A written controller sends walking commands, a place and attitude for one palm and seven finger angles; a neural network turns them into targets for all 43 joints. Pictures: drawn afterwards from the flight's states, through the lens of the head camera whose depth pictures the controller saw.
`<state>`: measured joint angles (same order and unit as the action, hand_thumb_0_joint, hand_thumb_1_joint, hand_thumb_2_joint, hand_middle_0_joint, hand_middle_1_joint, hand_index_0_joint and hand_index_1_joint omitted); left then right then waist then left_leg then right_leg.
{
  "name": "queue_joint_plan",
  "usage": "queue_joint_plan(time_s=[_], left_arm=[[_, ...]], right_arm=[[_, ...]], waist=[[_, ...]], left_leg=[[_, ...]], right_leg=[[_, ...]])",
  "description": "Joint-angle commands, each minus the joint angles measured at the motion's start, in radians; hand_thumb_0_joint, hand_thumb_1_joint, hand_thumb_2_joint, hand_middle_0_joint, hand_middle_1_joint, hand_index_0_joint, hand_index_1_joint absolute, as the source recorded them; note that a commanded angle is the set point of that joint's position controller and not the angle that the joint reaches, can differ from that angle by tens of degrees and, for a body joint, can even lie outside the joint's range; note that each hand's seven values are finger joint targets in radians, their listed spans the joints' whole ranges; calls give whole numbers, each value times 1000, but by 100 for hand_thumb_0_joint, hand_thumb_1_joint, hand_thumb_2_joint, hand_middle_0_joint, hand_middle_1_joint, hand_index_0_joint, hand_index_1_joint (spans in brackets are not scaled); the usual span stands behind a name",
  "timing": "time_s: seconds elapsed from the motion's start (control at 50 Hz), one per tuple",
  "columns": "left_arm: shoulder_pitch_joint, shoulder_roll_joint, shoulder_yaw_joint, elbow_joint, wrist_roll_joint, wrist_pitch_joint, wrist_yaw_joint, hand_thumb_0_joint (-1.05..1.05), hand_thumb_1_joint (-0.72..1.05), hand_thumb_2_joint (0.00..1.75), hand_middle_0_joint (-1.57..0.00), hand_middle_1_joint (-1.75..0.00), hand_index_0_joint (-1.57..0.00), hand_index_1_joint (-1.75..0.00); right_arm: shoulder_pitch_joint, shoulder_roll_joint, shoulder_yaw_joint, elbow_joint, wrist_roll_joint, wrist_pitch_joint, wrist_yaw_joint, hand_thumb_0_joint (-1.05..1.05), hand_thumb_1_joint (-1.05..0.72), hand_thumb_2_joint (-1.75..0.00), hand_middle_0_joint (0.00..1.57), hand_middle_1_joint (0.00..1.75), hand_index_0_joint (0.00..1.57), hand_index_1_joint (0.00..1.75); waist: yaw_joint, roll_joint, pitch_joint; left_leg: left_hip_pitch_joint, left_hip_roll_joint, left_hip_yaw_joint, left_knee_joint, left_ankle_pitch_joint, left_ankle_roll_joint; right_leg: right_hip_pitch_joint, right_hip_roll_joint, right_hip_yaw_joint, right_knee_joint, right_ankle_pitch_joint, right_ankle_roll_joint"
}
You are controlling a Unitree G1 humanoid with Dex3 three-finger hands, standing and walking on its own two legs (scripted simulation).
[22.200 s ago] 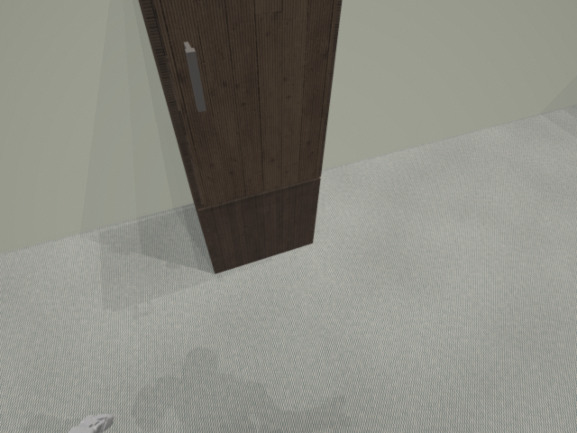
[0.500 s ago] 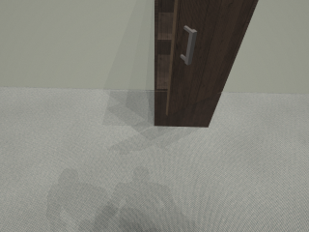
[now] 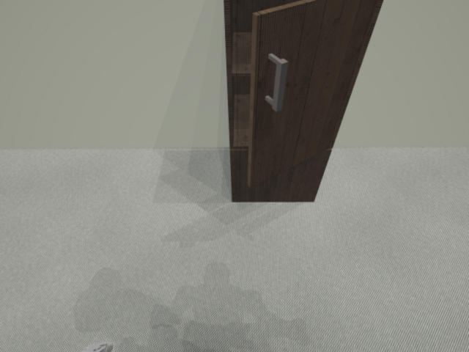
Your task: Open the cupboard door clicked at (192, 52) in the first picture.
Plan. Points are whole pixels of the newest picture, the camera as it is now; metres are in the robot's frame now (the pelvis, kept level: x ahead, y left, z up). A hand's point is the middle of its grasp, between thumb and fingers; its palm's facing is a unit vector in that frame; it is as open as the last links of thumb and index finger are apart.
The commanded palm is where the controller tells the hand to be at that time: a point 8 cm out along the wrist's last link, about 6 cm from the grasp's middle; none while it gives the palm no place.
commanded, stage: look to check the result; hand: left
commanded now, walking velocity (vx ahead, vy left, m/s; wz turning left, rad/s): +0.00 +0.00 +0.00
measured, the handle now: (274, 83) +0.71 -0.07 +0.08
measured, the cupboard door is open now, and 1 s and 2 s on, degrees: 32 32 32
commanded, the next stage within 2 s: walk to a spot facing it in 0.52 s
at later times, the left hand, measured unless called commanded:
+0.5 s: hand out of the picture +0.09 +0.23 -0.15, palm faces -0.01 -0.94 -0.34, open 7.4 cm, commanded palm none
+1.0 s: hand out of the picture +0.09 +0.19 -0.18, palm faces -0.12 -0.96 -0.24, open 7.4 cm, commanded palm none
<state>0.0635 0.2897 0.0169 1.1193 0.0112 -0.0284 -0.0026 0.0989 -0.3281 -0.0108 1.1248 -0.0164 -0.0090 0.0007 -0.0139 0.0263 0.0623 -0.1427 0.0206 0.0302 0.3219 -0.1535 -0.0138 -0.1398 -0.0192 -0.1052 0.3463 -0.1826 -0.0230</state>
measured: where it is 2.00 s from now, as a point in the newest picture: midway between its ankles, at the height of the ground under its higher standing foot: outside the picture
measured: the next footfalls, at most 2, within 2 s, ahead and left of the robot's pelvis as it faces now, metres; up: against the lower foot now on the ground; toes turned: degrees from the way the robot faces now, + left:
left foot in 1.54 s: +0.07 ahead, +0.13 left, +0.00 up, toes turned -24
right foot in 1.78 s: -0.03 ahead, -0.15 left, +0.00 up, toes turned -33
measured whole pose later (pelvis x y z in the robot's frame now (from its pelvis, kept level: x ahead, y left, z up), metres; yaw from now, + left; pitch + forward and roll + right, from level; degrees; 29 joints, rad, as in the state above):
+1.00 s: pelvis +0.01 +0.00 -0.01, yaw -8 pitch +0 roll +1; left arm 0.18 0.23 0.05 1.03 0.02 0.05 -0.01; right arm 0.18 -0.22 -0.03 1.02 -0.02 0.03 -0.03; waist 0.00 0.00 0.09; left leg -0.20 0.09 0.16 0.52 -0.30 -0.03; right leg -0.26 0.04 0.03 0.55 -0.28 -0.03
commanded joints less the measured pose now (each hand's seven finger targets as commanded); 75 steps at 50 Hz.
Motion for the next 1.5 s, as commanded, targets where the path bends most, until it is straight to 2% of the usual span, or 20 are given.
queue_joint_plan(time_s=[0.0,0.62,0.66,0.72,0.8,0.92,0.96,1.0,1.02,1.1,1.12,1.14,1.16,1.18,1.24,1.3,1.38,1.44,1.46,1.48], left_arm=[[-6,223,38,-39,2,-14,17,0,90,90,-20,-30,-20,-30],[30,219,35,-28,-1,-16,23,0,90,90,-20,-30,-20,-30],[27,216,39,-34,0,-12,22,0,90,90,-20,-30,-20,-30],[80,124,30,-34,0,19,28,0,90,90,-20,-30,-20,-30],[108,143,55,-84,6,43,24,0,90,90,-20,-30,-20,-30],[101,124,73,-161,11,61,11,0,90,90,-20,-30,-20,-30],[91,94,72,-189,10,65,2,0,90,90,-20,-30,-20,-30],[72,57,73,-218,11,77,-5,0,90,90,-20,-30,-20,-30],[67,44,77,-230,11,83,-8,0,90,90,-20,-30,-20,-30],[180,20,84,-207,10,72,-19,0,90,90,-20,-30,-20,-30],[250,55,97,-188,13,64,-16,0,90,90,-20,-30,-20,-30],[274,184,121,-186,28,49,2,0,90,90,-20,-30,-20,-30],[296,213,122,-187,11,49,11,0,90,90,-20,-30,-20,-30],[241,193,123,-205,11,54,18,0,90,90,-20,-30,-20,-30],[133,120,108,-237,18,49,28,0,90,90,-20,-30,-20,-30],[153,128,111,-230,20,46,27,0,90,90,-20,-30,-20,-30],[178,139,117,-220,22,52,19,0,90,90,-20,-30,-20,-30],[137,133,116,-233,13,60,15,0,90,90,-20,-30,-20,-30],[108,115,109,-240,7,61,14,0,90,90,-20,-30,-20,-30],[116,63,97,-260,-2,63,7,0,90,90,-20,-30,-20,-30]], right_arm=[[-10,-167,-25,-45,-3,-13,-11,0,-90,-90,20,30,20,30],[0,-160,-24,-39,0,-10,-20,0,-90,-90,20,30,20,30],[11,-157,-25,-41,-1,-9,-24,0,-90,-90,20,30,20,30],[86,-44,-11,-35,-3,13,-31,0,-90,-90,20,30,20,30],[107,-59,-37,-89,-2,27,-41,0,-90,-90,20,30,20,30],[128,-49,-60,-152,-4,31,-45,0,-90,-90,20,30,20,30],[136,-75,-70,-161,-10,26,-47,0,-90,-90,20,30,20,30],[156,-99,-80,-169,-14,17,-50,0,-90,-90,20,30,20,30],[152,-99,-78,-175,-18,13,-51,0,-90,-90,20,30,20,30],[73,-101,-84,-205,-19,14,-50,0,-90,-90,20,30,20,30],[41,-83,-85,-218,-10,21,-48,0,-90,-90,20,30,20,30],[60,2,-77,-252,5,27,-40,0,-90,-90,20,30,20,30],[27,-17,-75,-263,6,41,-35,0,-90,-90,20,30,20,30],[30,-7,-79,-261,7,46,-30,0,-90,-90,20,30,20,30],[42,8,-73,-241,2,41,-29,0,-90,-90,20,30,20,30],[52,44,-64,-242,8,36,-30,0,-90,-90,20,30,20,30],[30,42,-64,-268,15,28,-35,0,-90,-90,20,30,20,30],[96,28,-62,-254,20,19,-45,0,-90,-90,20,30,20,30],[140,9,-66,-240,19,11,-51,0,-90,-90,20,30,20,30],[156,-60,-78,-242,9,4,-56,0,-90,-90,20,30,20,30]], waist=[[8,-9,-100],[8,-19,-99],[5,-26,-105],[1,-35,-103],[3,-66,-82],[-4,-28,-59],[-6,85,-52],[-8,203,-48],[-4,210,-40],[66,98,-69],[101,3,-56],[92,-374,-56],[122,-322,-40],[83,-205,-17],[27,-182,-58],[31,-132,-123],[47,-189,-122],[5,-178,-139],[-24,-149,-154],[-28,67,-154]], left_leg=[[22,104,-102,-50,142,29],[73,112,-80,-52,181,26],[89,121,-62,-33,192,23],[61,123,-8,29,175,2],[4,125,41,114,104,1],[-3,154,31,139,-1,22],[18,238,-34,67,18,61],[-6,394,-149,-42,98,167],[-12,417,-146,-45,141,198],[-84,327,30,155,207,104],[-174,254,83,307,59,45],[-391,73,177,575,-338,-39],[-408,38,32,774,-502,-35],[-419,53,-25,852,-436,-28],[-390,65,-50,828,-296,-38],[-311,36,-17,646,-300,-41],[-267,4,-18,471,-307,-32],[-127,-9,-25,240,-203,-21],[21,21,-36,102,-124,-11],[155,186,-220,-13,-135,44]], right_leg=[[55,-131,127,-79,135,-24],[77,-128,131,-88,252,-27],[64,-125,147,-76,294,-29],[44,-126,166,-13,361,-21],[2,-125,219,50,379,-43],[-143,-84,262,119,234,-45],[-216,-13,200,250,148,-15],[-277,35,102,539,-286,16],[-301,14,112,621,-367,19],[-97,1,52,333,-191,13],[-6,-27,110,141,4,-2],[81,-285,546,-48,220,-103],[-11,-371,647,-92,211,-208],[-74,-327,631,-90,19,-228],[-86,-220,500,-32,88,-184],[-28,-188,467,6,219,-182],[1,-167,521,21,262,-176],[-58,-124,520,72,288,-124],[-166,-93,492,116,234,-79],[-356,25,391,231,14,-18]])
